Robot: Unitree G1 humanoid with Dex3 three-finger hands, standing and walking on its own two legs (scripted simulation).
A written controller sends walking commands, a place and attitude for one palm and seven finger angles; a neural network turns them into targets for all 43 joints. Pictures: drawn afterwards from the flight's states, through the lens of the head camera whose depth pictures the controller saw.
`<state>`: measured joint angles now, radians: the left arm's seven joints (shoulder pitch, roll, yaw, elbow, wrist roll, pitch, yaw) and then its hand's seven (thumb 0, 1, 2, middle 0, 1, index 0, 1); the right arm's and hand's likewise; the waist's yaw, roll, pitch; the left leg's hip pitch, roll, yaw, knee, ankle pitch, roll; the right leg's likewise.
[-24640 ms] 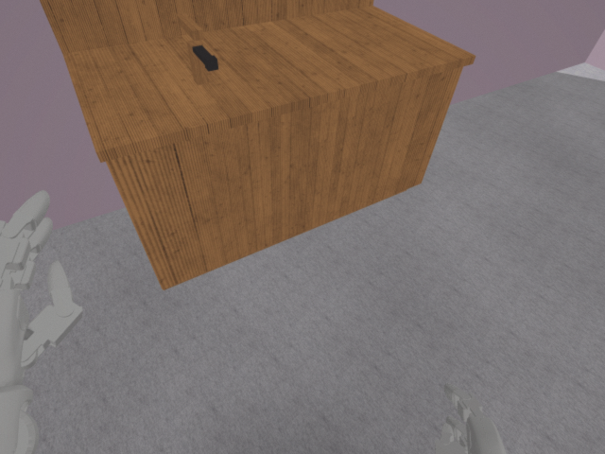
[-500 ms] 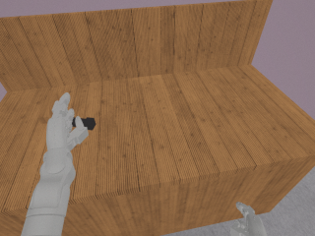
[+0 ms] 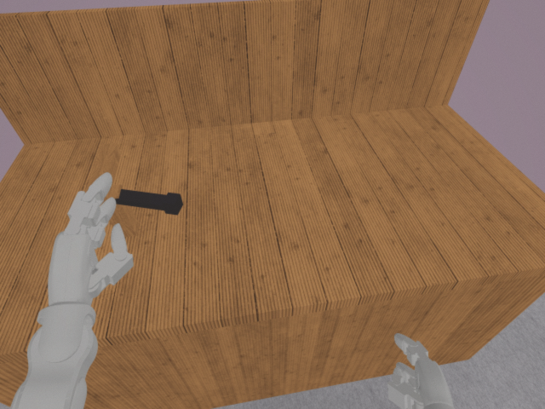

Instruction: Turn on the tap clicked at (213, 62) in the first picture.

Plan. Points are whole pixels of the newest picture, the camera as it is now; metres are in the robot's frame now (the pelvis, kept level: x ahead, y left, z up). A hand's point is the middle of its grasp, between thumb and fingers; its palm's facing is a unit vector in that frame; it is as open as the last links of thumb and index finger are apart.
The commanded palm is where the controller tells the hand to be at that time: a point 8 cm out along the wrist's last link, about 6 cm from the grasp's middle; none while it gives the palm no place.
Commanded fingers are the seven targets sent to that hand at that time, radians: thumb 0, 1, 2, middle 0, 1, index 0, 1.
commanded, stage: draw the hand back beside the body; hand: left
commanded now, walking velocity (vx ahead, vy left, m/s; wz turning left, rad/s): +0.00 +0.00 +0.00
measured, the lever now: (172, 203) +0.44 +0.24 +0.05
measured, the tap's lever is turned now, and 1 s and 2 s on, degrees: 70 70 70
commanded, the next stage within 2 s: step back with the hand held close in 0.72 s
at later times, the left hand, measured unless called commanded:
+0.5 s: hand (81, 278) +0.21 +0.24 +0.16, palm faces +0.41 -0.84 -0.34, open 7.4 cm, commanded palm +0.17 +0.28 +0.16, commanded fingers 0.00 0.90 0.90 -0.20 -0.30 -0.20 -0.30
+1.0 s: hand (85, 270) +0.21 +0.24 +0.17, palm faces +0.41 -0.83 -0.38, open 7.4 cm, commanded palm +0.16 +0.27 +0.17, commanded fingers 0.00 0.90 0.90 -0.20 -0.30 -0.20 -0.30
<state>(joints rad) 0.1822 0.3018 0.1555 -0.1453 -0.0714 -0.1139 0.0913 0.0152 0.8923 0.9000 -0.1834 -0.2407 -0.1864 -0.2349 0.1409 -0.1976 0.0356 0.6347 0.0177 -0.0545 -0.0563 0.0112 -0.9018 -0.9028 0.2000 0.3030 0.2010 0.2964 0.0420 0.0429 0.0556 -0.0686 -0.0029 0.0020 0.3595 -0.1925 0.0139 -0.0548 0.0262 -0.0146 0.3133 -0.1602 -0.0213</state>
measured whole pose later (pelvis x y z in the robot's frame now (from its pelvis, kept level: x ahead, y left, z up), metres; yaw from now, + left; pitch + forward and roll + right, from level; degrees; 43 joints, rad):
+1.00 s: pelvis +0.00 -0.01 +0.00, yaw +1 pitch -2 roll -1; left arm 0.40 0.35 0.33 -0.42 -0.08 -0.17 0.10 0.01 0.89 0.90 -0.21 -0.30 -0.21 -0.30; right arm 0.14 -0.23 0.01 0.58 0.01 -0.03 -0.06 0.01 -0.90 -0.90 0.20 0.30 0.20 0.30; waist 0.05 0.07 0.04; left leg -0.19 0.02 -0.02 0.46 -0.24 0.00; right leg -0.15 0.05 -0.04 0.38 -0.19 -0.03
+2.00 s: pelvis -0.11 +0.00 -0.01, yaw +0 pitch +3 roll -4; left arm 0.47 0.35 0.31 -0.57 -0.05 -0.22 0.12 0.01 0.89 0.90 -0.20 -0.30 -0.21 -0.30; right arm 0.14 -0.19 0.01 0.62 0.01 -0.07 -0.05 0.01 -0.90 -0.90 0.20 0.30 0.20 0.30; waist 0.03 0.05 0.05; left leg -0.52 0.04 -0.05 0.71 -0.25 -0.01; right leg -0.21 0.08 0.00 0.42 -0.25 -0.01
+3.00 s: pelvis -0.35 -0.02 -0.03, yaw +7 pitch -3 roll -1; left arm 0.36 0.40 0.39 -0.45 -0.05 -0.21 0.13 0.01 0.89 0.90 -0.21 -0.30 -0.21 -0.30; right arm 0.34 -0.19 -0.02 0.67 0.03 -0.13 -0.05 0.01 -0.90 -0.90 0.20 0.30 0.20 0.30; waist -0.06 0.01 -0.02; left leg -0.23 0.01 -0.01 0.75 -0.45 0.04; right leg -0.36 0.01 -0.09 0.72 -0.26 -0.03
